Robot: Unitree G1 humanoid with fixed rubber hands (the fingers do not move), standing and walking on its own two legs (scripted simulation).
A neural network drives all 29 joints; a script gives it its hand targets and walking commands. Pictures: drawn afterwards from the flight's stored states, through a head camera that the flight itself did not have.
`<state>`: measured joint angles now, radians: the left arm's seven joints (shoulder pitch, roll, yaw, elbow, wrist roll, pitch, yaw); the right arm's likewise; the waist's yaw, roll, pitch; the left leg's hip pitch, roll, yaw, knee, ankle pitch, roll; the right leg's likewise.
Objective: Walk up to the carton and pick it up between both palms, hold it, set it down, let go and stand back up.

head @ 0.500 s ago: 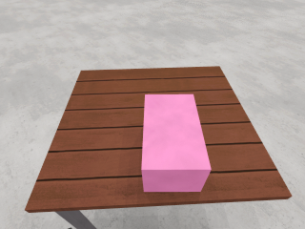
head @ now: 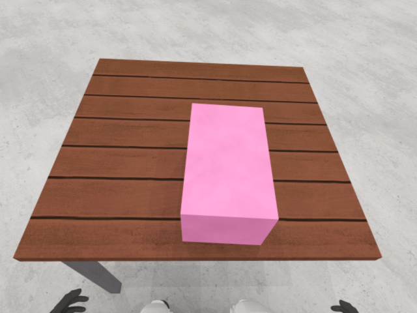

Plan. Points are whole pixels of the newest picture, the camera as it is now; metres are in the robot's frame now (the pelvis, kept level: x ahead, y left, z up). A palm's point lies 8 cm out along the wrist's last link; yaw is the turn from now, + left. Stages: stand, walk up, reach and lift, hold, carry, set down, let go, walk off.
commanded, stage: walk up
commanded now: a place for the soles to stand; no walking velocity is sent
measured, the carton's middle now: (224, 170) +0.44 -0.03 -0.03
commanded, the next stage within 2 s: reach and lift in 1.70 s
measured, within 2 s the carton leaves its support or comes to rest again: neither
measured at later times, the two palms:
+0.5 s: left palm out of the picture +0.01 +0.18 -0.09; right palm out of the picture +0.03 -0.36 -0.12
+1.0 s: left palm out of the picture +0.04 +0.20 -0.09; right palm out of the picture +0.08 -0.32 -0.09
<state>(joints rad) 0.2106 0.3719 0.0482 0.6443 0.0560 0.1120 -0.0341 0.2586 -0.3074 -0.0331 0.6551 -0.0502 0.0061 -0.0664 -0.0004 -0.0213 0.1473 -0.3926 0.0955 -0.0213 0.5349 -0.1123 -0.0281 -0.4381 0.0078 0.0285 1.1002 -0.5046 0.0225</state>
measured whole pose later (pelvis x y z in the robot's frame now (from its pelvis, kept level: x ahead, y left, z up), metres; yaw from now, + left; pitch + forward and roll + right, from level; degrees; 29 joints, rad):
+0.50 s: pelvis -0.05 -0.09 +0.00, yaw +2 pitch -1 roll +1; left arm 0.35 0.26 0.02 0.66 0.04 0.01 0.02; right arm 0.34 -0.30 -0.06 0.71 -0.03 0.07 0.01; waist 0.02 0.03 0.07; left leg -0.27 -0.02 -0.01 0.64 -0.43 -0.02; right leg -0.30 -0.03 -0.03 0.63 -0.31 -0.01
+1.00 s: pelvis -0.03 -0.07 +0.01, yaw +3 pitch -1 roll +0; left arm 0.34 0.28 0.01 0.65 0.01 0.00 0.01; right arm 0.26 -0.27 0.00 0.72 0.00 0.02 0.02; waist 0.00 0.00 0.01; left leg -0.23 -0.02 -0.01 0.53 -0.29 0.02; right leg -0.23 -0.04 -0.03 0.52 -0.28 0.03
